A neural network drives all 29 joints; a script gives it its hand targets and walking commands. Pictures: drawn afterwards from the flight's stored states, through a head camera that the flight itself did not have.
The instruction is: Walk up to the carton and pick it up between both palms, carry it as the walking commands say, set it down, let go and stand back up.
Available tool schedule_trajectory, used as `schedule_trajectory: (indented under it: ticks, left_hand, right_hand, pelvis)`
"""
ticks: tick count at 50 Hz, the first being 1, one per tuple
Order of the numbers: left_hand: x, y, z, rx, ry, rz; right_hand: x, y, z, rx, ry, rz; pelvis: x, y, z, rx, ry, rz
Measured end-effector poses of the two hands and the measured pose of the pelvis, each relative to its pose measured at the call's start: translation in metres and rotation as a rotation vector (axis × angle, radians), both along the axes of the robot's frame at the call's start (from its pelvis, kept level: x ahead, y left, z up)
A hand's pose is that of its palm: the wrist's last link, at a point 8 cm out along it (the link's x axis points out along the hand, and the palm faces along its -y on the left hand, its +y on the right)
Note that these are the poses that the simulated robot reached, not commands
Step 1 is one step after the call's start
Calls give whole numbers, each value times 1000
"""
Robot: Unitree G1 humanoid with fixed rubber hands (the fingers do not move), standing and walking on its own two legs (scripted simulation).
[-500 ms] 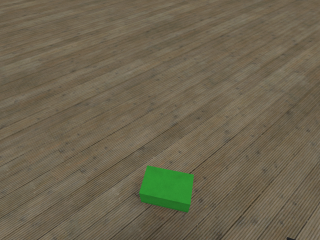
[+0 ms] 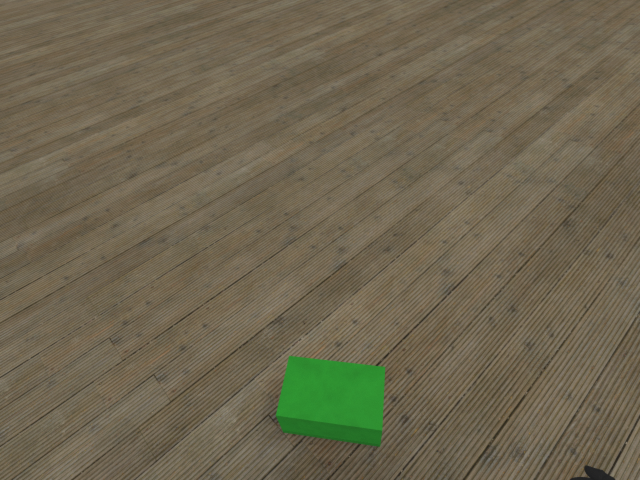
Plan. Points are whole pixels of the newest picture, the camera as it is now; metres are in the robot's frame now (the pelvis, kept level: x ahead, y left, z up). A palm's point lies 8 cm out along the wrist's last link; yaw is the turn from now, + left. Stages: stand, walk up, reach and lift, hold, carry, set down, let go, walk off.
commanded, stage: walk up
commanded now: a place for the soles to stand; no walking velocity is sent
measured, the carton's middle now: (333, 400) +0.49 +0.02 -0.67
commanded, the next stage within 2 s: none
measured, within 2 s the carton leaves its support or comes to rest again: neither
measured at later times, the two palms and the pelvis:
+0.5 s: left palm out of the picture +0.10 +0.43 -0.08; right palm out of the picture +0.14 -0.26 -0.07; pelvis +0.05 +0.09 +0.00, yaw -3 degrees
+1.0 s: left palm out of the picture +0.20 +0.46 -0.08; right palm (513, 463) +0.18 -0.22 -0.09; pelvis +0.11 +0.12 -0.01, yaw -6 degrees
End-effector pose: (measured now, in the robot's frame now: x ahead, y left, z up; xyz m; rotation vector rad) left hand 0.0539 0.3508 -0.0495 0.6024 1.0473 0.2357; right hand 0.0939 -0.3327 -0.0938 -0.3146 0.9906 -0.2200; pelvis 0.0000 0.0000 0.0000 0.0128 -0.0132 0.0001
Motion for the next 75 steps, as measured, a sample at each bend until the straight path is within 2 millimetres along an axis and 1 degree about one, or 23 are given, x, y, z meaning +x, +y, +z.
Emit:
schedule_trajectory:
  ticks: [3,6,10,14,16,17,20,23,26,29,31,34,37,39,41,44,47,51,56,59,61,68,75]
  left_hand:
    - [-2,8,9,28,16,17]
    - [-5,19,14,46,33,31]
    - [-7,39,14,51,39,48]
    - [-1,65,4,29,41,50]
    - [5,79,-9,19,42,43]
    - [9,83,-14,12,47,39]
    - [26,84,-22,-19,59,12]
    - [39,84,-25,-41,64,-11]
    - [51,83,-26,-43,82,-32]
    - [62,83,-24,-24,82,-49]
    - [69,86,-22,-13,70,-49]
    - [80,96,-16,6,60,-49]
    - [95,107,-15,8,55,-49]
    - [106,110,-16,2,54,-56]
    - [116,110,-18,-6,61,-66]
    - [130,104,-24,-23,74,-82]
    - [141,100,-26,-36,61,-92]
    - [151,106,-29,-40,50,-91]
    - [165,105,-33,-52,32,-104]
    - [170,99,-32,-55,18,-115]
    - [168,98,-30,-53,11,-115]
    - [157,108,-28,-42,19,-100]
    - [155,98,-28,-42,35,-105]
  right_hand:
    - [17,6,4,7,-20,12]
    - [31,15,5,11,-34,24]
    - [51,35,6,21,-62,42]
    - [66,62,9,6,-71,64]
    - [67,69,6,-23,-80,63]
    - [65,73,6,-28,-79,52]
    - [54,78,15,-36,-62,10]
    - [51,77,21,-53,-51,-13]
    - [47,75,17,-50,-37,-39]
    - [44,75,5,-31,-14,-67]
    - [48,81,1,-21,-9,-69]
    - [57,91,-3,-14,-12,-63]
    - [61,103,-8,-11,-2,-63]
    - [63,108,-9,-11,5,-72]
    - [66,110,-8,-17,17,-73]
    - [69,105,-6,-31,34,-85]
    - [75,104,-3,-41,41,-87]
    - [85,110,1,-57,26,-81]
    - [82,111,5,-71,22,-94]
    - [76,108,3,-68,33,-108]
    - [74,107,3,-65,34,-109]
    - [66,115,0,-57,28,-110]
    - [61,105,-3,-49,30,-123]
  pelvis:
    - [10,4,5,-2,-3,5]
    - [18,12,5,-6,-5,11]
    - [27,30,4,-19,-16,19]
    - [33,57,0,-38,-6,33]
    - [35,71,-9,-54,-11,30]
    - [37,76,-11,-51,-18,21]
    - [42,81,-6,-34,-16,-8]
    - [48,86,-4,-17,-12,-27]
    - [54,88,-5,-2,0,-54]
    - [60,87,-9,3,0,-74]
    - [66,89,-10,-2,-8,-76]
    - [73,97,-9,-11,-4,-73]
    - [80,108,-10,-24,6,-70]
    - [86,113,-9,-32,11,-76]
    - [92,114,-9,-34,21,-83]
    - [101,111,-9,-24,36,-97]
    - [107,112,-8,-25,45,-98]
    - [111,119,-8,-32,50,-95]
    - [112,121,-8,-34,48,-107]
    - [110,119,-8,-30,46,-114]
    - [108,118,-8,-29,42,-113]
    - [100,125,-9,-32,30,-110]
    - [99,115,-9,-26,29,-121]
